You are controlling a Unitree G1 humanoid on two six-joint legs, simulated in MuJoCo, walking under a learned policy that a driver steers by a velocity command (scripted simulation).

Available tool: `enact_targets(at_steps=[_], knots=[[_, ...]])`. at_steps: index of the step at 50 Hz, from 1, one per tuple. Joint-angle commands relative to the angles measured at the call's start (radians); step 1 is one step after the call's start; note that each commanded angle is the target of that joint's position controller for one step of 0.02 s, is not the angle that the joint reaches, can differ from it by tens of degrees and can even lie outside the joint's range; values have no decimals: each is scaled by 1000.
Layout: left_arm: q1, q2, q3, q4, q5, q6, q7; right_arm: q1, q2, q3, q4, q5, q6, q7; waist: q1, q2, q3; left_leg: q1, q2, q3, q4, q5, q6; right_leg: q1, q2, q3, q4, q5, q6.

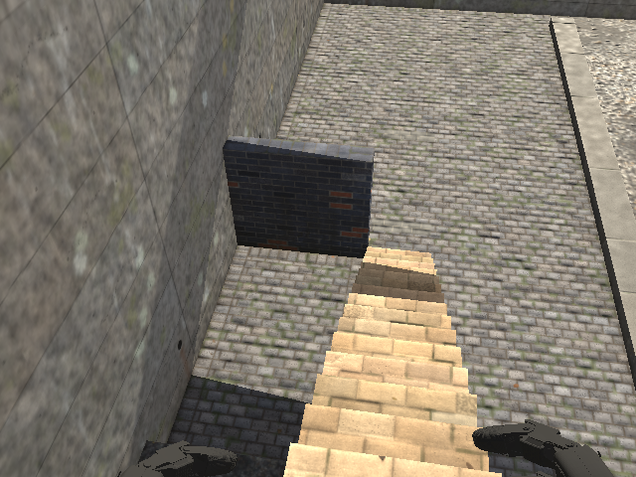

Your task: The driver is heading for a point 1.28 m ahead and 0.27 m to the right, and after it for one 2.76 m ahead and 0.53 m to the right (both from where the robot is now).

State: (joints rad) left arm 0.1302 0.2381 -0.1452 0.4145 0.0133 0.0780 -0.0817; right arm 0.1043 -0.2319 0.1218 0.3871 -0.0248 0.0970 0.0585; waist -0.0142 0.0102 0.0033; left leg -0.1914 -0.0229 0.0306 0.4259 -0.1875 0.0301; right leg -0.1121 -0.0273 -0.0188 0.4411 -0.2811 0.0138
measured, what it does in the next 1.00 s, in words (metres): stands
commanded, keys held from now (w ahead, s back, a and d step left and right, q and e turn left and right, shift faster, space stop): w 1.00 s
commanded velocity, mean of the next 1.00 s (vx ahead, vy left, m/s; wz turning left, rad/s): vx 0.50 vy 0.00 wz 0.00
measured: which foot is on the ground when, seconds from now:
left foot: down 0.00-1.00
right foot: down 0.00-1.00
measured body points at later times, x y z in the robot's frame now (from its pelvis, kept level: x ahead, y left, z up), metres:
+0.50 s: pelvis +0.00 +0.00 +0.00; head -0.02 -0.01 +0.45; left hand +0.22 +0.18 -0.05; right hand +0.23 -0.19 -0.03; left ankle +0.03 +0.10 -0.74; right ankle -0.02 -0.13 -0.74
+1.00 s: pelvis +0.00 +0.00 +0.00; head -0.01 -0.01 +0.45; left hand +0.22 +0.18 -0.04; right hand +0.23 -0.19 -0.04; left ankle +0.03 +0.10 -0.74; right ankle -0.02 -0.13 -0.74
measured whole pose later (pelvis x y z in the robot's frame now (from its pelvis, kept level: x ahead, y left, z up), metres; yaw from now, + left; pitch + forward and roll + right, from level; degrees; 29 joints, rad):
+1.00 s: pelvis +0.00 +0.00 +0.00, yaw +0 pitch -3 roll +0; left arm 0.13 0.23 -0.14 0.42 0.01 0.08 -0.08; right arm 0.11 -0.22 0.12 0.39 -0.03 0.10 0.06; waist -0.01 0.01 0.00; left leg -0.19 -0.02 0.02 0.44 -0.20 0.02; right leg -0.11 -0.03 -0.01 0.45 -0.29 0.01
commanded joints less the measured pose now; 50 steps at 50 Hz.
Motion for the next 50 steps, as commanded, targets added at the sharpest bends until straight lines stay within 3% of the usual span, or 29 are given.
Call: enact_targets(at_steps=[1, 11, 13, 33, 35, 50], knots=[[-98, 82, 32, -104, -1, -19, 2, -111, -73, -29, -110, 0, -20, -2, 0, -10, -72, 83, 157, -183, -59, 127, 45, -77, -122, 120, -80, 104, -39], [-98, 79, 31, -103, -1, -20, 2, -108, -69, -29, -110, 0, -20, -2, -1, -11, -71, 76, 154, -181, -53, 121, 43, -79, -122, 122, -76, 104, -41], [-97, 80, 31, -95, -2, -24, -1, -121, -64, -31, -117, 9, -22, 1, 0, -9, -72, 79, 149, -178, -38, 117, 40, -89, -123, 120, -74, 95, -43], [-102, 76, 31, -87, -5, -24, -1, -119, -61, -35, -122, 8, -20, 1, -1, -10, -74, 83, 148, -181, -29, 135, 40, -92, -121, 121, -69, 100, -43], [-102, 74, 31, -93, -3, -20, 1, -103, -66, -33, -113, -3, -17, -2, -2, -13, -77, 84, 153, -185, -44, 134, 43, -81, -120, 124, -71, 106, -42], [-96, 73, 33, -99, -2, -20, 3, -104, -62, -28, -109, 0, -21, -5, 0, -11, -77, 83, 152, -182, -45, 152, 41, -74, -120, 123, -70, 117, -39]])
Keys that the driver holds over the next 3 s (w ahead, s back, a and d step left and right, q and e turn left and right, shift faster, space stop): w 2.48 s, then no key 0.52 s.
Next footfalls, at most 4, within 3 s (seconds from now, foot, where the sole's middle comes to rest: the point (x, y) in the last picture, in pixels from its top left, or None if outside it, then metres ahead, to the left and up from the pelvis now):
none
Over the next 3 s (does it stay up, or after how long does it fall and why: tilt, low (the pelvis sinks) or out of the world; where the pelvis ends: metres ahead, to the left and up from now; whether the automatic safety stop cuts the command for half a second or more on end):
stays up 0.02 -0.01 0.00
